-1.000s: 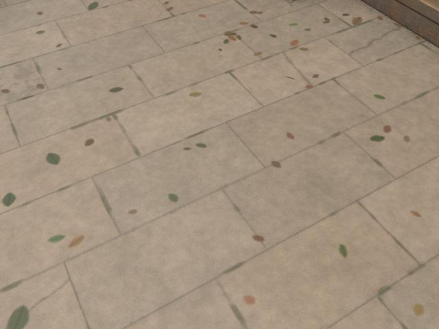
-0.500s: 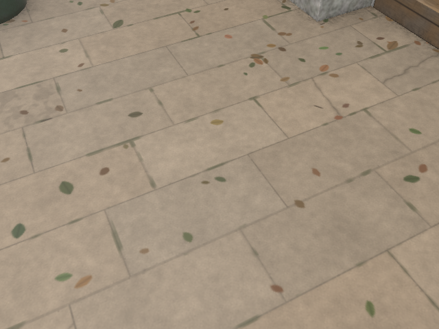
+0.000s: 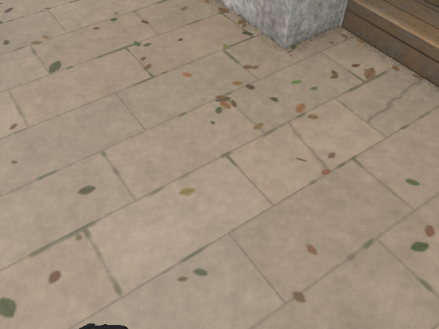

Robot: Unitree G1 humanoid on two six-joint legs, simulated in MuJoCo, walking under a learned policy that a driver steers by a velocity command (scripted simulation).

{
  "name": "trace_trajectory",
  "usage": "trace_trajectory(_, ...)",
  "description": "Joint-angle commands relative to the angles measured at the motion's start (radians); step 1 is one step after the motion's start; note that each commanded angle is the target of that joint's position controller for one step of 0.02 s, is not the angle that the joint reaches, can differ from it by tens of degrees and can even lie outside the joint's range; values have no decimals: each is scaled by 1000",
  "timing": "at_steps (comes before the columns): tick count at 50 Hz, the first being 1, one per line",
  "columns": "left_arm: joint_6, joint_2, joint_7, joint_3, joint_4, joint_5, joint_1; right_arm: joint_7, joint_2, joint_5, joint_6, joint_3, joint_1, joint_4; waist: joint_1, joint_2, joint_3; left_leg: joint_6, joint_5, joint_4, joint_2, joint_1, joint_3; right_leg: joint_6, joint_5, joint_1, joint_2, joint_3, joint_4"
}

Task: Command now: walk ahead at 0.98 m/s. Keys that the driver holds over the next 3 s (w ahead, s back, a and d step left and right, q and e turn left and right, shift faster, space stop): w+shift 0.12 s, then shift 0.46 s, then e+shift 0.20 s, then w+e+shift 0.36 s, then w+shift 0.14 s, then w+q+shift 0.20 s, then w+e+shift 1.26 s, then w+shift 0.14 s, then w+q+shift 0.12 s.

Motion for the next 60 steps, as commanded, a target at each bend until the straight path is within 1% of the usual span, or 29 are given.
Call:
trace_trajectory(1, -10, 35, -3, -8, -80, -13, -135, -14, -137, 7, -27, -10, -10, -55, 27, 29, 168, 56, 665, -174, 251, -199, -70, -25, 98, 215, 72, -80, -185)
trace_trajectory(4, -12, 88, 17, 8, -75, -9, -77, -32, -203, -18, -8, -17, 2, -44, 78, 114, 48, 29, 1249, 49, 292, 48, -41, -61, -71, 311, 182, -111, -238)
trace_trajectory(6, -12, 160, 44, 41, 9, -12, 229, -52, -247, -45, 23, -30, -33, -40, 226, 161, -119, 28, 1354, 447, 318, 54, -35, -95, -209, 601, 219, -73, -254)
trace_trajectory(7, -14, 194, 60, 58, 66, 8, 414, -54, -236, -42, 29, -31, -72, -50, 309, 139, -189, 25, 1161, 732, 281, -80, -17, -121, -205, 818, 154, -19, -293)
trace_trajectory(8, -16, 273, 73, 79, 81, 40, 500, -39, -109, -19, 23, -6, -34, -88, 258, -44, -288, 16, 478, 1131, 156, -397, -11, -176, -272, 1083, -115, 291, -247)
trace_trajectory(9, -16, 275, 54, 87, 87, 38, 473, -29, -62, 44, 10, 2, 87, -91, 170, -242, -428, -12, -206, 1447, -5, -707, -134, -329, -67, 1286, -322, 808, -366)
trace_trajectory(10, -21, 218, 43, 81, 89, 10, 391, -45, -127, 29, 8, -9, -34, -116, 152, -49, -323, 9, -97, 1411, 83, -767, -194, -277, 75, 1173, -247, 661, -392)
trace_trajectory(12, -40, 101, 38, 51, 104, 6, 289, -42, -104, 3, 10, -4, -164, -141, 96, 73, -82, -4, -43, 1262, 141, -748, -165, -209, 346, 861, -174, 385, -434)
trace_trajectory(13, -61, 34, 23, 26, 73, -37, 194, -34, -123, 45, 5, -17, -231, -155, 96, 33, -84, -14, -70, 1268, 172, -715, -187, -198, 372, 791, -131, 303, -490)
trace_trajectory(16, -79, 59, 22, 16, 120, -36, 181, -26, -86, 32, 30, -15, -211, -171, 12, 5, -30, -36, -10, 1064, 209, -661, -154, -160, 478, 641, -78, 190, -555)
trace_trajectory(19, -66, 130, 54, 24, 131, -35, 158, -23, -51, 9, 25, 5, -343, -222, 15, -3, 24, -75, 181, 696, 166, -585, -56, -120, 549, 499, 29, 39, -573)
trace_trajectory(23, -49, 176, 78, 29, 179, -44, 297, -8, -85, 3, 22, 6, -492, -255, 102, -49, -39, -79, 508, 400, 101, -509, -43, -68, 379, 623, 27, 50, -526)
trace_trajectory(27, -26, 168, 80, 31, 186, -43, 229, -6, -181, -21, 15, -27, -365, -208, 2, -62, -94, -8, 518, 301, 83, -371, -72, -24, 373, 723, 6, 82, -306)
trace_trajectory(28, -20, 161, 77, 29, 181, -36, 241, -11, -221, -30, 10, -40, -297, -180, -17, 0, -138, 14, 797, 285, 124, -264, -94, 15, 275, 705, 68, 52, -148)
trace_trajectory(29, -20, 103, 71, 10, 189, -19, 336, -17, -260, -60, 15, -40, -257, -180, 12, 149, -248, 137, 1276, 386, 318, -6, -273, 66, -149, 499, 154, 32, 137)
trace_trajectory(30, -13, 0, 55, -23, 246, -41, 514, -13, -181, -71, 24, -11, -235, -175, 50, 306, -429, 321, 1438, 401, 540, 168, -502, 100, -816, 350, 218, 145, 401)
trace_trajectory(32, 16, 190, 57, 28, 187, -66, 335, -15, -191, -10, 47, -17, -372, -239, 30, 92, -297, 260, 951, 308, 498, -35, -452, 113, -798, 219, 166, 192, 538)
trace_trajectory(33, 40, 190, 73, 41, 169, -63, 282, -26, -185, -4, 57, -13, -438, -252, 57, 18, -210, 223, 697, 243, 472, -181, -405, 127, -729, 208, 126, 165, 520)
trace_trajectory(38, 118, 126, 111, 62, 104, -51, 298, -62, -178, -36, 87, -17, -514, -251, 111, 135, -102, 172, 246, 76, 382, -500, -185, 154, -538, 309, 72, 78, 421)
trace_trajectory(44, 96, 157, 77, 90, 38, -53, 260, -86, -278, 25, 66, -67, -527, -258, 121, 180, -165, 92, -328, -79, 447, -416, -167, 82, -443, 325, 12, 25, 194)
trace_trajectory(49, 99, 131, 64, 98, 78, -48, 345, -59, -264, 30, 62, -76, -615, -300, 184, 147, -83, 12, -296, -51, 419, -413, -6, 13, -499, 483, 47, -113, -39)
trace_trajectory(50, 118, 107, 12, 80, 58, 7, 365, -43, -253, -40, 83, -70, -510, -272, 154, 90, -125, -10, -310, 31, 429, -364, 52, -12, -568, 542, 84, -130, -139)
trace_trajectory(52, 119, 93, -14, 79, 124, -14, 512, -25, -215, -49, 123, -67, -591, -285, 230, -75, -4, -59, -351, 397, 328, -522, 172, -56, -495, 677, 114, -113, -349)
trace_trajectory(53, 104, 101, -7, 73, 140, -9, 563, -13, -136, -48, 142, -40, -643, -300, 261, -220, 87, -82, -398, 757, 252, -800, 176, -105, -664, 715, 9, 144, -367)
trace_trajectory(54, 79, 151, 9, 54, 88, -10, 508, -8, -7, -53, 151, 8, -699, -362, 198, -246, 132, -114, -303, 1016, 161, -1081, 57, -151, -865, 649, -107, 505, -406)
trace_trajectory(55, 71, 253, 36, 82, 31, 1, 420, 7, -34, -59, 124, 13, -774, -465, 172, -272, 131, -146, -172, 1011, 152, -1216, -70, -239, -1073, 651, -203, 856, -722)
trace_trajectory(56, 62, 300, 57, 103, -3, 9, 355, 10, -144, -65, 91, -10, -769, -463, 137, -177, 151, -157, -25, 987, 186, -1206, -94, -238, -1040, 673, -220, 849, -771)
trace_trajectory(57, 51, 304, 60, 111, -11, 4, 341, 12, -215, -71, 77, -31, -723, -421, 124, -89, 124, -168, 60, 931, 198, -1126, -95, -216, -869, 692, -177, 719, -713)
trace_trajectory(60, 4, 193, 54, 83, 35, -14, 456, 32, -202, -54, 87, -37, -675, -377, 152, -37, 60, -159, 164, 793, 196, -995, -63, -168, -553, 807, -93, 504, -704)
Next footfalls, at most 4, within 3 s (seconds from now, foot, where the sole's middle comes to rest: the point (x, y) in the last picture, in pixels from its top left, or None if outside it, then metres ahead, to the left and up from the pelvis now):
0.14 right None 0.36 -0.08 -0.77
0.56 left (188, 282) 0.65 0.09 -0.77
1.06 right None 0.49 -0.11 -0.77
1.48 left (249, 201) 0.95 -0.14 -0.77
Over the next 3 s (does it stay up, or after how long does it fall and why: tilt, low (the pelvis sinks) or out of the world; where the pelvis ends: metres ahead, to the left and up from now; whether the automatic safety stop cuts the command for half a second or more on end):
stays up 1.62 -1.01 0.00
